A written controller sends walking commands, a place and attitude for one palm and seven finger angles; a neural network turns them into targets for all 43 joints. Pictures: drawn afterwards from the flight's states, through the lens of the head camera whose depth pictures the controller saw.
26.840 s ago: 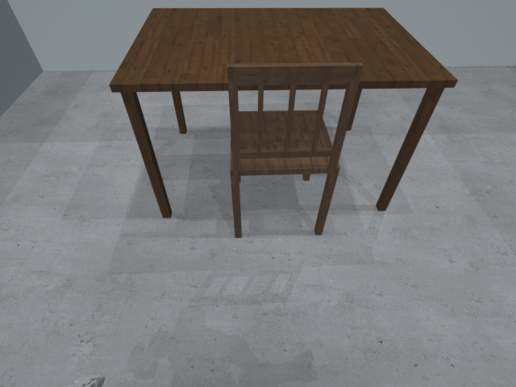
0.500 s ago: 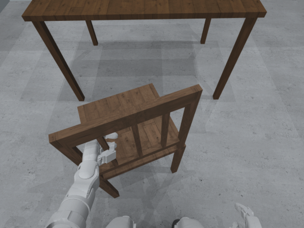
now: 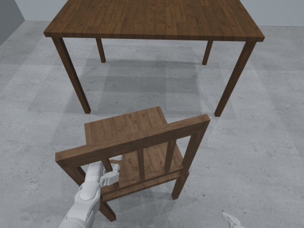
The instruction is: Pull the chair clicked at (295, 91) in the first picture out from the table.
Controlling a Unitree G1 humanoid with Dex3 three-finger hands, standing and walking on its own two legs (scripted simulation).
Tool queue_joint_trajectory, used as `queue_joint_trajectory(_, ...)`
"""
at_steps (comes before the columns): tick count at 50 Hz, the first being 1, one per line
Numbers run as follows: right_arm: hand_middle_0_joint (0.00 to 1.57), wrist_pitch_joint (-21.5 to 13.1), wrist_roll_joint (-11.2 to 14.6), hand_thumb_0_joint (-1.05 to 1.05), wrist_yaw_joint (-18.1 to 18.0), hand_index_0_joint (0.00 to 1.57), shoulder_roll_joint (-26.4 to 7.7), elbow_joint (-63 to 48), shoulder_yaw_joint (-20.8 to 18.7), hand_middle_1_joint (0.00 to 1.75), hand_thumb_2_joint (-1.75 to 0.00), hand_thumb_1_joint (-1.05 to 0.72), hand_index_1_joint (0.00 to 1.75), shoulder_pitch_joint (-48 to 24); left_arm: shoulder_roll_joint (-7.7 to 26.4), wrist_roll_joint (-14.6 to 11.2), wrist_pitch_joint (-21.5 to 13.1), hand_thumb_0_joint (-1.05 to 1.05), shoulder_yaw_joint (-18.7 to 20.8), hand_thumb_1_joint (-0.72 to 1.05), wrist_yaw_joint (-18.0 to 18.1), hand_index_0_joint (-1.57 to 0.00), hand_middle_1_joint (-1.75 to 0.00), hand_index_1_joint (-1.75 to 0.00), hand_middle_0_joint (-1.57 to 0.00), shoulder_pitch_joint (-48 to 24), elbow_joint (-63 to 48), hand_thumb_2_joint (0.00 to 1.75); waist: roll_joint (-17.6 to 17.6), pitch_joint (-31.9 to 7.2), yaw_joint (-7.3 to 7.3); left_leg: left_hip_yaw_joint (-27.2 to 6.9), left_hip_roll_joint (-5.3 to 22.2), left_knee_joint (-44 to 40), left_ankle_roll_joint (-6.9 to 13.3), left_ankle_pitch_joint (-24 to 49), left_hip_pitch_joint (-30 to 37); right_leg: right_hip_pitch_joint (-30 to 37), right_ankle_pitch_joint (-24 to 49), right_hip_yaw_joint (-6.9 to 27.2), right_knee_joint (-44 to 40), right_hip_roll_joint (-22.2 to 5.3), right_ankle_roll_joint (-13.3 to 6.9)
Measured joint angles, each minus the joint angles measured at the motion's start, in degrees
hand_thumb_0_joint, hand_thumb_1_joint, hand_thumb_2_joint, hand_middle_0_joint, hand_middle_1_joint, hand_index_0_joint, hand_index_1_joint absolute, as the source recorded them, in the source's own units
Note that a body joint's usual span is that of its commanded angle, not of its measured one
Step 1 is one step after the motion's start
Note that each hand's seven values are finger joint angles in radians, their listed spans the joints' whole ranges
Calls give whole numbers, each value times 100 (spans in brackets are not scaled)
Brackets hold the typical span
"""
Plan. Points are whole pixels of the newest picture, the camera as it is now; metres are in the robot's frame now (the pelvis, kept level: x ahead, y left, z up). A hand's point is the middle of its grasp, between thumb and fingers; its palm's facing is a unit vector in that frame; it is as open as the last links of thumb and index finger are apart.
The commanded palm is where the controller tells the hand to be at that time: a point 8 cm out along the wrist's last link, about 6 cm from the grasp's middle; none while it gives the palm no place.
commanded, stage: stop walking, hand still on the chair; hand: left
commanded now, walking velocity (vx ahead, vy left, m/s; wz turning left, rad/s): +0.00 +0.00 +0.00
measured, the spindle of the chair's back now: (141, 164) +0.32 +0.05 -0.11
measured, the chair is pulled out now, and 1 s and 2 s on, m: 0.60 0.60 0.61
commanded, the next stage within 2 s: open the thumb and straighten the fingers in 0.26 s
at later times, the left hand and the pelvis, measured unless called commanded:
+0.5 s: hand (113, 172) +0.28 +0.13 -0.06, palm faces +0.05 -0.99 -0.09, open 5.6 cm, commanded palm +0.25 +0.18 -0.05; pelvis -0.01 -0.02 +0.00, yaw +1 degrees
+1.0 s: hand (110, 168) +0.29 +0.14 -0.06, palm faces +0.05 -0.99 -0.13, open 16.2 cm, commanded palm +0.26 +0.19 -0.04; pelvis -0.02 -0.02 -0.03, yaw +2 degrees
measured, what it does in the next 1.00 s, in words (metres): stands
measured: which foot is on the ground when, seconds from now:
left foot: down 0.00-1.00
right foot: down 0.00-1.00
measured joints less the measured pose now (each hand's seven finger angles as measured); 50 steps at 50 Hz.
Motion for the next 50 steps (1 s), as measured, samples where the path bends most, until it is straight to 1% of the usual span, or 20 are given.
queue_joint_trajectory(8, 20, 39, 15, 1, -63, 21, -221, -68, -109, 30, -90, -90, 30, -165, 80, 3, -5, 4, 57, 72, 25, -50, -122, -145, -32, -5, -44, 86, -88, 12, 23, 25, 16, -119, -53, 86, -3, -55, 44, 21, -31, 21, -45)
queue_joint_trajectory(12, 20, 83, 40, 1, -112, 20, -342, -119, -183, 30, -90, -90, 30, -214, 115, -20, 18, 4, 94, 72, 45, -50, -122, -145, -32, -33, -26, 86, -125, 8, 1, 25, 25, -152, -70, 123, -9, -68, 73, 20, -50, 31, -62)
queue_joint_trajectory(19, 20, 151, 72, 1, -166, 20, -382, -173, -210, 30, -90, -90, 30, -197, 157, -37, 94, 5, 170, 72, 78, -50, -122, -145, -32, -100, 28, 86, -190, -15, -23, 20, 46, -202, -96, 179, -12, -72, 121, 12, -95, 53, -92)
queue_joint_trajectory(21, 20, 124, 176, 1, -81, 20, -368, -154, -172, 30, -90, -90, 30, -154, 196, -157, 104, 5, 224, 71, 24, -50, -123, -145, -32, -45, -14, 86, -232, -216, -123, -33, 27, -116, -96, 176, -266, -305, 95, -39, -1, 22, -99)
queue_joint_trajectory(23, 20, 70, 217, 1, 24, 20, -351, -153, -146, 30, -90, -90, 30, -105, 267, -231, 90, 5, 317, 68, -107, -50, -127, -145, -34, -14, -123, 83, -296, -375, -175, -75, 13, 48, -101, 142, -561, -590, 33, -76, 176, -5, -113)
queue_joint_trajectory(25, 20, -8, 222, 1, 113, 20, -350, -178, -144, 30, -90, -90, 30, -65, 362, -236, 48, 4, 367, 61, -195, -50, -131, -145, -37, 21, -289, 79, -324, -443, -197, -96, 16, 230, -108, 87, -805, -821, -19, -94, 338, -13, -129)
queue_joint_trajectory(28, 20, -113, 204, 1, 226, 20, -399, -236, -162, 30, -90, -90, 30, 4, 453, -239, 48, 3, 366, 45, -263, -50, -135, -145, -40, 61, -513, 70, -270, -521, -200, -111, 20, 495, -107, -4, -1142, -1132, -80, -103, 553, -22, -137)
queue_joint_trajectory(33, 20, -162, 185, 1, 286, 20, -496, -282, -169, 30, -90, -90, 30, 49, 448, -225, 262, 2, 398, 3, -357, -49, -134, -141, -41, 7, -670, 49, -89, -625, -214, -118, -13, 852, -80, -134, -1557, -1541, -199, -97, 896, -72, -113)
queue_joint_trajectory(36, 20, -177, 177, 1, 271, 20, -505, -301, -155, 30, -90, -90, 30, 66, 454, -282, 396, 1, 472, -18, -379, -45, -127, -132, -40, -85, -675, 38, -26, -676, -218, -114, -34, 1022, -71, -203, -1730, -1729, -283, -85, 1096, -102, -106)
queue_joint_trajectory(40, 20, -207, 167, 1, 270, 20, -502, -357, -146, 30, -90, -90, 30, 133, 419, -342, 517, 0, 506, -37, -383, -39, -109, -112, -36, -84, -767, 29, 27, -764, -201, -111, -45, 1200, -75, -286, -1892, -1910, -381, -75, 1306, -122, -109)
queue_joint_trajectory(44, 20, -224, 158, 1, 270, 20, -511, -413, -135, 30, -90, -90, 30, 179, 395, -334, 615, 0, 514, -47, -414, -30, -86, -88, -29, -3, -919, 24, 47, -837, -181, -118, -45, 1343, -84, -364, -1987, -2014, -471, -77, 1469, -130, -115)
queue_joint_trajectory(48, 20, -224, 157, 1, 215, 20, -533, -457, -114, 30, -90, -90, 30, 157, 467, -303, 730, -1, 567, -51, -464, -21, -60, -61, -20, -82, -915, 22, 27, -834, -187, -152, -44, 1456, -96, -415, -2048, -2068, -539, -107, 1592, -138, -128)
queue_joint_trajectory(50, 20, -236, 160, 1, 199, 20, -551, -487, -117, 30, -90, -90, 30, 143, 494, -327, 771, -1, 590, -52, -489, -16, -46, -47, -16, -115, -937, 21, 25, -831, -192, -168, -37, 1499, -105, -430, -2081, -2093, -555, -122, 1628, -135, -139)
